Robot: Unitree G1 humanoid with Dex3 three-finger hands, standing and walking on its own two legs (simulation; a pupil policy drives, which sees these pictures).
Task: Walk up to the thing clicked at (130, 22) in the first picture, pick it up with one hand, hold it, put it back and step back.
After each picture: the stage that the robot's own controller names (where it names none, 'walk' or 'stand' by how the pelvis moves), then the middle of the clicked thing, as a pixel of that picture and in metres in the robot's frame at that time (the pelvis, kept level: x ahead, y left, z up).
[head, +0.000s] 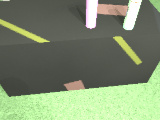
stand; (132, 10) +0.96 -0.30 -0.04
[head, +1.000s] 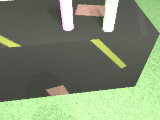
rise first; (110, 11) +0.89 -0.11 -0.01
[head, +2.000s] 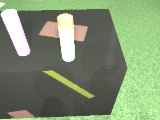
walk; (67, 39) +0.64 +0.15 -0.03
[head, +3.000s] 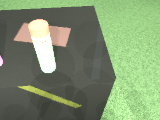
stand; (44, 49) +0.53 +0.18 -0.01
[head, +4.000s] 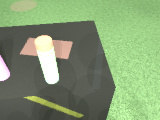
stand; (48, 62) +0.53 +0.18 -0.04
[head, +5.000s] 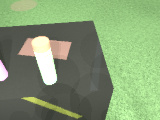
stand; (45, 62) +0.52 +0.19 -0.04
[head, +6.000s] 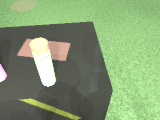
stand; (44, 64) +0.51 +0.20 -0.04
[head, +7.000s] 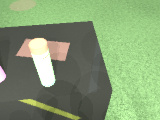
stand; (43, 64) +0.51 +0.20 -0.04
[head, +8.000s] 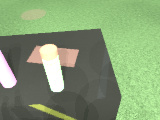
rise first; (53, 70) +0.50 +0.18 -0.04
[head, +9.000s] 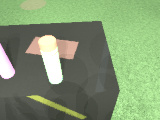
go down; (52, 62) +0.52 +0.18 -0.04
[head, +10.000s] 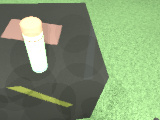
go down; (36, 48) +0.53 +0.16 -0.01
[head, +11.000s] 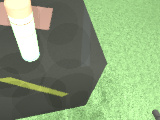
go down; (25, 33) +0.54 +0.17 +0.03
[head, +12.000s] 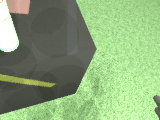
close in; out of the picture +0.54 +0.19 +0.07
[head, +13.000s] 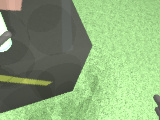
close; out of the picture +0.54 +0.19 +0.08
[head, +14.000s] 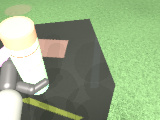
lift; (29, 63) +0.34 +0.15 +0.18
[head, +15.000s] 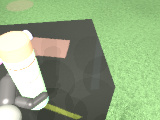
hold; (27, 77) +0.31 +0.17 +0.15
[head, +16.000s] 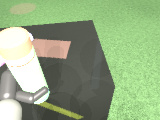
hold; (28, 72) +0.32 +0.16 +0.16
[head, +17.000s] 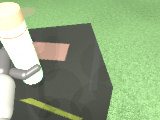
crouch; (21, 50) +0.38 +0.18 +0.20
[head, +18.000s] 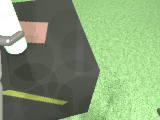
lower; (2, 16) +0.50 +0.19 +0.17
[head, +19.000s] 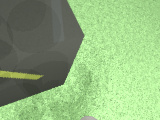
lower; out of the picture +0.56 +0.19 +0.09
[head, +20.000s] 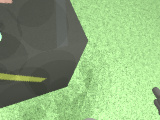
lower; out of the picture +0.55 +0.20 +0.09
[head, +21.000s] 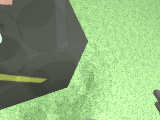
lower; out of the picture +0.55 +0.20 +0.09
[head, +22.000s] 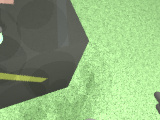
lower; out of the picture +0.55 +0.20 +0.09
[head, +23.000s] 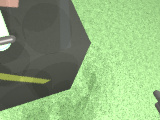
open; out of the picture +0.54 +0.18 +0.08
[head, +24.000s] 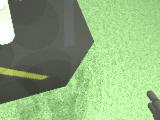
sink last; out of the picture +0.54 +0.18 +0.08
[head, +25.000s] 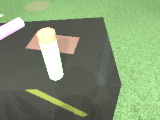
sink last; (51, 56) +0.53 +0.18 +0.02
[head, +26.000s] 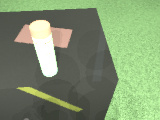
stand; (45, 51) +0.51 +0.17 +0.03
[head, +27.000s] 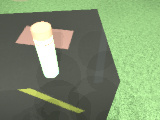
stand; (46, 53) +0.51 +0.17 +0.03
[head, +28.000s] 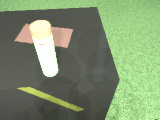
stand; (46, 51) +0.51 +0.17 +0.02
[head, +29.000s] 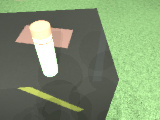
stand; (46, 51) +0.51 +0.17 +0.03
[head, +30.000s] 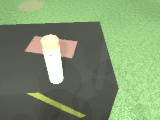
stand; (53, 61) +0.53 +0.16 -0.03
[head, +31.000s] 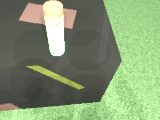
walk; (55, 32) +0.58 +0.12 -0.02
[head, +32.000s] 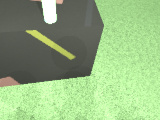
walk; (48, 0) +0.82 +0.22 -0.02
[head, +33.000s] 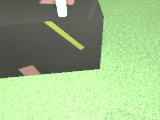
stand; out of the picture +1.11 +0.22 -0.02
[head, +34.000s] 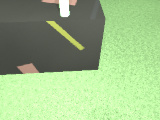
stand; out of the picture +1.12 +0.17 -0.04
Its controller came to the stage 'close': yes
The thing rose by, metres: 0.21
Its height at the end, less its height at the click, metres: +0.00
